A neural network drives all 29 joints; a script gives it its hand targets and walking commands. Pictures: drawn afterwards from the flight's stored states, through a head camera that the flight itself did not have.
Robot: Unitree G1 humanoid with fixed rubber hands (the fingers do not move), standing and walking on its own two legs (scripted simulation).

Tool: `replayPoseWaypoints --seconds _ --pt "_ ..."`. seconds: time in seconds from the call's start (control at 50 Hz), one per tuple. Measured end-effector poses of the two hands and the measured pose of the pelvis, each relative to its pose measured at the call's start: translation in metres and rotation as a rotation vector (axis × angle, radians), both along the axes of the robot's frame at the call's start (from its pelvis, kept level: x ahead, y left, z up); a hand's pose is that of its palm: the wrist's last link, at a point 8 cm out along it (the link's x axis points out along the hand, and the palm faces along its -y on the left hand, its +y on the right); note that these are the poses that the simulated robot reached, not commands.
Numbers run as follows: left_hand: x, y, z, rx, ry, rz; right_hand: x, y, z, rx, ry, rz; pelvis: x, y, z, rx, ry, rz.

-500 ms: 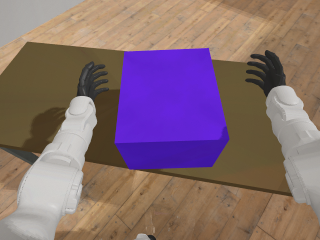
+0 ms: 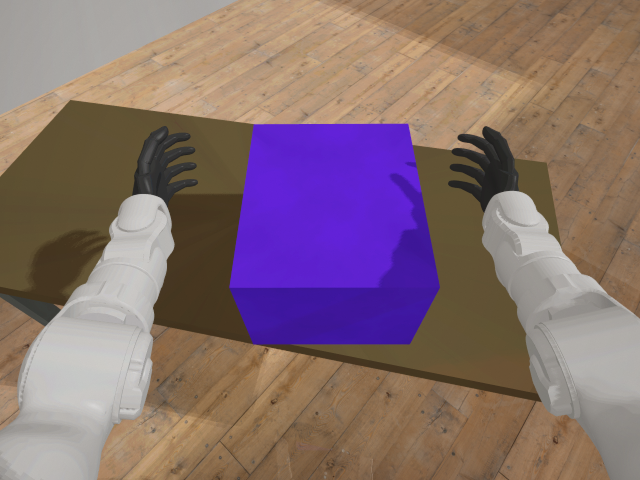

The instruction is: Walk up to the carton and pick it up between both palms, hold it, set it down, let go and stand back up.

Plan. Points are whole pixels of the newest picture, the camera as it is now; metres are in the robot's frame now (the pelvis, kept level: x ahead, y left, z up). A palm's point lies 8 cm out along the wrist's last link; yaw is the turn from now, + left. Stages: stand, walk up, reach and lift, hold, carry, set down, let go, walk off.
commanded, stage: set down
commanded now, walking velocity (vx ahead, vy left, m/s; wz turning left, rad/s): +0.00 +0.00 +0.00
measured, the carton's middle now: (331, 233) +0.51 +0.04 -0.06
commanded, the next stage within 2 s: none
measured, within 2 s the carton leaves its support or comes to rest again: neither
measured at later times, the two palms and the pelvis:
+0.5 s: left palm (157, 243) +0.39 +0.25 +0.06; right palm (506, 243) +0.42 -0.18 +0.06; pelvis -0.01 +0.00 +0.00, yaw -1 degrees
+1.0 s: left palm (165, 314) +0.33 +0.24 -0.01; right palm (517, 321) +0.35 -0.20 +0.00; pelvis +0.01 +0.01 +0.00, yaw +0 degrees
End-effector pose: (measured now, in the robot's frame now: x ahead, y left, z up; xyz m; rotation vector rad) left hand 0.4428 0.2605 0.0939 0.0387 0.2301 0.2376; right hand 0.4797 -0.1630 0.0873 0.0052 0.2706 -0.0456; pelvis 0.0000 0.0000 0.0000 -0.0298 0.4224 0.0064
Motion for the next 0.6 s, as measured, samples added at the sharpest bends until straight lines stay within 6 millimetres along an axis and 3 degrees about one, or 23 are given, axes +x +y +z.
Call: replayPoseWaypoints --seconds 0.2,0.3,0.6 --pt "-0.007 -0.013 0.001 -0.031 -0.012 -0.027 -0.018 -0.027 0.011 -0.02 -0.019 -0.018 -0.004 0.0 0.005 0.008 -0.031 -0.023" --pt "-0.018 -0.018 -0.006 -0.037 0.002 -0.04 -0.029 -0.03 0.009 -0.026 -0.016 -0.008 -0.006 0.0 0.007 0.015 -0.058 -0.034" --pt "-0.057 -0.004 -0.045 -0.02 -0.001 -0.016 -0.065 -0.008 -0.047 0.015 0.019 0.008 -0.005 0.003 0.002 0.009 -0.073 -0.009"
